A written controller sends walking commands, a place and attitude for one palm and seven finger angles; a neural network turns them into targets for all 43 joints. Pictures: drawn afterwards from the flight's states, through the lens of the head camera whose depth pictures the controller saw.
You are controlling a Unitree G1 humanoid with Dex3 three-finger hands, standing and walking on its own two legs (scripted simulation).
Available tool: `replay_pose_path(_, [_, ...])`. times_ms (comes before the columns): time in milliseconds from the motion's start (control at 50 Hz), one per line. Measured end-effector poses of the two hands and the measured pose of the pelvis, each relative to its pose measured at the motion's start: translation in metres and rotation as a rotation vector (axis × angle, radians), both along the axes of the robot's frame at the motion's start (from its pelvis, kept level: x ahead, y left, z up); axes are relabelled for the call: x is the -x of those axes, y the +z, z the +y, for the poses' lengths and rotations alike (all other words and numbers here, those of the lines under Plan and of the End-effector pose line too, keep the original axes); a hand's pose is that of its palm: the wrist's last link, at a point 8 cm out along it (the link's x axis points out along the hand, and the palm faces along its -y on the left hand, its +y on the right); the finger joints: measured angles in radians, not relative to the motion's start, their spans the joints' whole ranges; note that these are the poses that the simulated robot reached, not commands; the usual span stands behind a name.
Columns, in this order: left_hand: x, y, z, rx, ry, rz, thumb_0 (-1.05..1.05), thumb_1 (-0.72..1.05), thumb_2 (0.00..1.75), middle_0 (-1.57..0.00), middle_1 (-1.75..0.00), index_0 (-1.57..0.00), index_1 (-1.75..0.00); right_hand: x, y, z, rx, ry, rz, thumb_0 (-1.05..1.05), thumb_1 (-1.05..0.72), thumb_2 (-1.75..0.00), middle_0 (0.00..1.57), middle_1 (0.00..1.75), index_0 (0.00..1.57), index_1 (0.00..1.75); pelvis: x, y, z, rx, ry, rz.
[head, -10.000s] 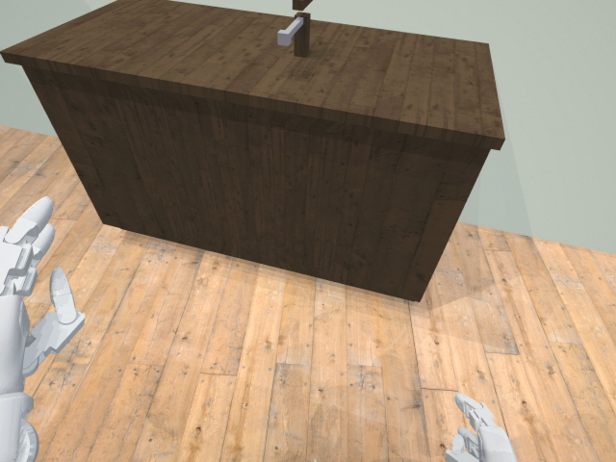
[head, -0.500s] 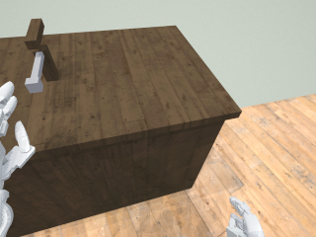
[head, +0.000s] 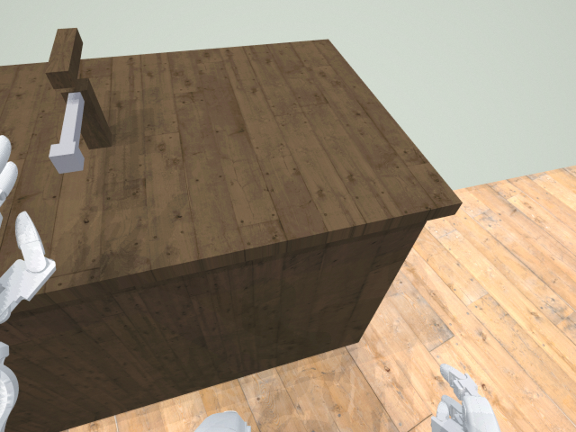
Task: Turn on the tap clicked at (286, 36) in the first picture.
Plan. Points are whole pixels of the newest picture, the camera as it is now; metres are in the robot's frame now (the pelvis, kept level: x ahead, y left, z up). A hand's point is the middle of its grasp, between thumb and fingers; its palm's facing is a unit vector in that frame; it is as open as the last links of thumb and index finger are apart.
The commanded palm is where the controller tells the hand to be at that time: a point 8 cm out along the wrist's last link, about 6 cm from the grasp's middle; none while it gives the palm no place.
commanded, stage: shuffle to correct the standing spot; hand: left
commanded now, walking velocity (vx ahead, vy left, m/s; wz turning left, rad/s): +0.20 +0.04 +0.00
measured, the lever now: (67, 157) +0.38 +0.32 +0.17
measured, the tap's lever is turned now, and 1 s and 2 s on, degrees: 0 0 0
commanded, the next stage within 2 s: come to a stop and stand still in 0.16 s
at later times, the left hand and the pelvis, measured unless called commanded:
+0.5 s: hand (42, 225) +0.26 +0.27 +0.19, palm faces +0.47 -0.82 -0.33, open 7.4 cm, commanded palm +0.20 +0.31 +0.21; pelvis +0.05 +0.02 +0.02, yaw +2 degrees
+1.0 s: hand (34, 209) +0.28 +0.29 +0.20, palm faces +0.38 -0.83 -0.41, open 7.4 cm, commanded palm +0.20 +0.32 +0.21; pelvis +0.04 +0.04 +0.03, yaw +0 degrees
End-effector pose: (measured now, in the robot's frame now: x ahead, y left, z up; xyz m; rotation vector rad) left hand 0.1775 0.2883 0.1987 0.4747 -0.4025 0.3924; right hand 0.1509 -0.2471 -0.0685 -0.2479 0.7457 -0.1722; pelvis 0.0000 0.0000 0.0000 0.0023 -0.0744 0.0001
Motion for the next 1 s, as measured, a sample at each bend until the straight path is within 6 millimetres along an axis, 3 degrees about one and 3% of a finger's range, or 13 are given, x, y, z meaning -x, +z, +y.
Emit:
replay_pose_path(80, [-0.009, 0.005, 0.002, -0.011, -0.002, 0.015, 0.02, 0.89, 0.90, -0.21, -0.30, -0.21, -0.30, -0.011, 0.004, 0.024, -0.075, 0.019, -0.044, 0.02, -0.91, -0.90, 0.19, 0.30, 0.20, 0.30, -0.001, 0.005, -0.001, -0.014, 0.014, 0.005])
replay_pose_path(160, [-0.003, 0.018, -0.009, -0.052, -0.015, 0.031, 0.02, 0.89, 0.90, -0.21, -0.30, -0.21, -0.30, -0.018, 0.004, 0.041, -0.133, 0.073, -0.061, 0.02, -0.91, -0.90, 0.20, 0.30, 0.20, 0.30, -0.008, 0.011, -0.004, -0.012, 0.022, 0.026])
replay_pose_path(220, [0.005, 0.022, -0.011, -0.102, 0.012, 0.046, 0.02, 0.89, 0.90, -0.21, -0.30, -0.21, -0.30, -0.026, -0.006, 0.045, -0.144, 0.114, -0.040, 0.01, -0.91, -0.90, 0.20, 0.30, 0.20, 0.30, -0.016, 0.007, -0.007, -0.009, 0.042, 0.036])
replay_pose_path(300, [0.004, 0.019, 0.002, -0.026, 0.088, 0.074, 0.01, 0.88, 0.90, -0.21, -0.31, -0.21, -0.31, -0.033, -0.008, 0.041, -0.114, 0.149, 0.045, 0.02, -0.91, -0.90, 0.20, 0.30, 0.20, 0.30, -0.027, 0.019, -0.002, -0.012, 0.048, 0.034])
replay_pose_path(400, [-0.014, 0.009, 0.017, 0.056, 0.134, 0.106, 0.01, 0.89, 0.90, -0.21, -0.30, -0.21, -0.30, -0.047, 0.007, 0.035, -0.051, 0.144, 0.050, 0.02, -0.91, -0.90, 0.20, 0.30, 0.20, 0.30, -0.039, 0.029, 0.007, -0.030, 0.052, 0.035])
replay_pose_path(480, [-0.033, 0.005, 0.022, 0.064, 0.066, 0.063, 0.02, 0.89, 0.90, -0.21, -0.30, -0.21, -0.30, -0.068, 0.014, 0.034, -0.002, 0.100, -0.038, 0.02, -0.91, -0.90, 0.20, 0.30, 0.20, 0.30, -0.048, 0.017, 0.023, 0.008, 0.034, 0.018])
replay_pose_path(560, [-0.049, 0.009, 0.026, 0.037, 0.019, 0.046, 0.02, 0.89, 0.90, -0.21, -0.30, -0.21, -0.30, -0.082, 0.028, 0.047, -0.020, 0.073, -0.094, 0.02, -0.91, -0.90, 0.20, 0.30, 0.20, 0.30, -0.050, 0.018, 0.024, -0.022, 0.029, 0.014])
replay_pose_path(620, [-0.049, 0.017, 0.024, 0.005, 0.009, 0.051, 0.02, 0.89, 0.90, -0.21, -0.30, -0.21, -0.30, -0.088, 0.034, 0.059, -0.056, 0.102, -0.131, 0.02, -0.91, -0.90, 0.20, 0.30, 0.20, 0.30, -0.050, 0.021, 0.023, -0.011, 0.038, 0.022])
replay_pose_path(700, [-0.039, 0.023, 0.021, -0.001, 0.009, 0.088, 0.02, 0.89, 0.90, -0.21, -0.30, -0.21, -0.30, -0.089, 0.035, 0.069, -0.095, 0.126, -0.121, 0.01, -0.91, -0.90, 0.20, 0.30, 0.20, 0.30, -0.054, 0.026, 0.022, 0.023, 0.036, 0.042])
replay_pose_path(780, [-0.032, 0.014, 0.026, 0.042, 0.049, 0.134, 0.02, 0.89, 0.90, -0.21, -0.30, -0.21, -0.30, -0.085, 0.028, 0.070, -0.090, 0.129, -0.074, 0.01, -0.91, -0.90, 0.20, 0.30, 0.20, 0.30, -0.056, 0.029, 0.023, 0.028, 0.034, 0.047])
replay_pose_path(840, [-0.043, 0.031, 0.058, -0.082, 0.103, 0.090, 0.02, 0.88, 0.90, -0.22, -0.31, -0.22, -0.31, -0.080, 0.021, 0.068, -0.055, 0.171, -0.015, 0.01, -0.91, -0.90, 0.20, 0.30, 0.20, 0.30, -0.048, 0.028, 0.022, 0.033, 0.051, 0.043])
replay_pose_path(900, [-0.056, 0.040, 0.078, -0.049, 0.153, 0.042, 0.02, 0.88, 0.90, -0.21, -0.31, -0.21, -0.31, -0.075, 0.017, 0.063, -0.062, 0.169, 0.004, 0.02, -0.91, -0.90, 0.20, 0.30, 0.20, 0.30, -0.039, 0.026, 0.026, 0.024, 0.029, 0.034])
replay_pose_path(1000, [-0.059, 0.013, 0.041, 0.006, -0.021, 0.146, 0.02, 0.90, 0.90, -0.20, -0.30, -0.20, -0.30, -0.066, 0.028, 0.059, -0.075, 0.078, -0.073, 0.02, -0.91, -0.90, 0.20, 0.30, 0.20, 0.30, -0.039, 0.026, 0.044, 0.024, 0.002, 0.036])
